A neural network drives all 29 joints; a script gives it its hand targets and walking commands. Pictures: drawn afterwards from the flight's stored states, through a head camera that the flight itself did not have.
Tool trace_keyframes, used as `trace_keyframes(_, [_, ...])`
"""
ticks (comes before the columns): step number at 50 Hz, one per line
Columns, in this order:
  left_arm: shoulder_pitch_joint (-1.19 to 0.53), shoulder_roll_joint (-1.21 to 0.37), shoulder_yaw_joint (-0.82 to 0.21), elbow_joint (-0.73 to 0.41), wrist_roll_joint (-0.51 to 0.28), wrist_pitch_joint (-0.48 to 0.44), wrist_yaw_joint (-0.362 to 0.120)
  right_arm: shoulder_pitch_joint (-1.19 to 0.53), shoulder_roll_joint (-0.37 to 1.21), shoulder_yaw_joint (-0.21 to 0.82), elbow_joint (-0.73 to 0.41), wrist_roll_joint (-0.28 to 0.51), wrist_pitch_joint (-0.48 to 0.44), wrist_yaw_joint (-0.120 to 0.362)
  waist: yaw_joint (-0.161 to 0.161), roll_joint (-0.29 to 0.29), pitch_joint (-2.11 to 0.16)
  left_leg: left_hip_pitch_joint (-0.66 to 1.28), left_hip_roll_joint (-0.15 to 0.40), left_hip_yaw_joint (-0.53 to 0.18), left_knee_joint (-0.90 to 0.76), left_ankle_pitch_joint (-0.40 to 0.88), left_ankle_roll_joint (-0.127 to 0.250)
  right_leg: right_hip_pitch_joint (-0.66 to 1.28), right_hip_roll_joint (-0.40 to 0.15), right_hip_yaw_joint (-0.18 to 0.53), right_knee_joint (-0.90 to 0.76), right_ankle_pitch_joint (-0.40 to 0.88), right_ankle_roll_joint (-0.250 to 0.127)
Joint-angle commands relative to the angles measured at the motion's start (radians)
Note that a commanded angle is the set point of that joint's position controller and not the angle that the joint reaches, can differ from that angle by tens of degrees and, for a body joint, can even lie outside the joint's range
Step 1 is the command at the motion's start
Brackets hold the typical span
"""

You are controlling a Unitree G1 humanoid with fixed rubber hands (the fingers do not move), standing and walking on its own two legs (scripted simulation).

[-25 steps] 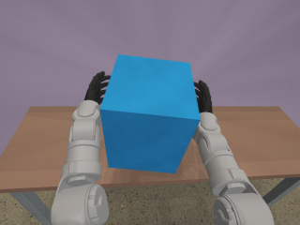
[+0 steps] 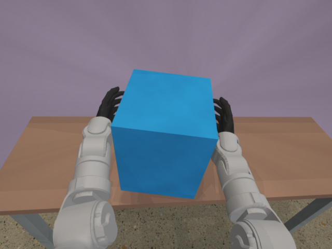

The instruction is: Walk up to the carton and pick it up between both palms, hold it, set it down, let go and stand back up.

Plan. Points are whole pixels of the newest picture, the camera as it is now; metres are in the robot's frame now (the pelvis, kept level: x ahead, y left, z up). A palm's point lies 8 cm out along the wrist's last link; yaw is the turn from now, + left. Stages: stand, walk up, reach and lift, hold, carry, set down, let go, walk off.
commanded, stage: set down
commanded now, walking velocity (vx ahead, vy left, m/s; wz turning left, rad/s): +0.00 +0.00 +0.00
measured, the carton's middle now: (164, 135) +0.40 +0.02 +0.09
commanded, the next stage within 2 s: none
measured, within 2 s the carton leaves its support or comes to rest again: neither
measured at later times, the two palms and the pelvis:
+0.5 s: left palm (108, 121) +0.42 +0.16 +0.11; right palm (221, 136) +0.37 -0.13 +0.11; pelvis +0.01 +0.00 +0.00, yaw +0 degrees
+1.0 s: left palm (110, 125) +0.42 +0.16 +0.10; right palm (221, 141) +0.37 -0.13 +0.09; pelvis +0.01 +0.00 +0.00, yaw +0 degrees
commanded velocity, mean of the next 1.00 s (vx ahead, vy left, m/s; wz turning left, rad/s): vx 0.00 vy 0.00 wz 0.00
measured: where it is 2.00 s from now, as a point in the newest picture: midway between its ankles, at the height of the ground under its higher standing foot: outside the picture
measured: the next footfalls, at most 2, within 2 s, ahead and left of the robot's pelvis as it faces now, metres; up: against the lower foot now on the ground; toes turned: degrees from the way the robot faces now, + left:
none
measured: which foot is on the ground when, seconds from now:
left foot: down 0.00-1.00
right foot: down 0.00-1.00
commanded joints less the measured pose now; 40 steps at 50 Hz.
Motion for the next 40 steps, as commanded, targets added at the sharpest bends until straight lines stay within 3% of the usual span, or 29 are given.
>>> trace_keyframes(1, [-0.633,-0.479,-0.250,-0.021,-0.007,-0.061,-0.122,-0.629,0.554,0.344,-0.112,-0.075,-0.100,0.132,-0.001,0.098,-0.422,-0.039,-0.084,0.099,-0.098,0.125,0.025,0.324,-0.017,-0.037,0.030,0.470,0.108])
trace_keyframes(18, [-0.646,-0.453,-0.184,0.070,0.031,-0.115,-0.123,-0.594,0.570,0.255,-0.068,-0.149,-0.129,0.142,0.006,0.115,-0.424,-0.076,-0.075,0.107,-0.097,0.145,0.015,0.296,-0.018,-0.042,0.035,0.474,0.107])
trace_keyframes(40, [-0.572,-0.452,-0.131,0.116,0.077,-0.178,-0.114,-0.527,0.594,0.228,-0.024,-0.212,-0.191,0.155,0.038,0.122,-0.426,-0.120,-0.071,0.109,-0.089,0.170,0.012,0.296,-0.021,-0.037,0.050,0.531,0.105])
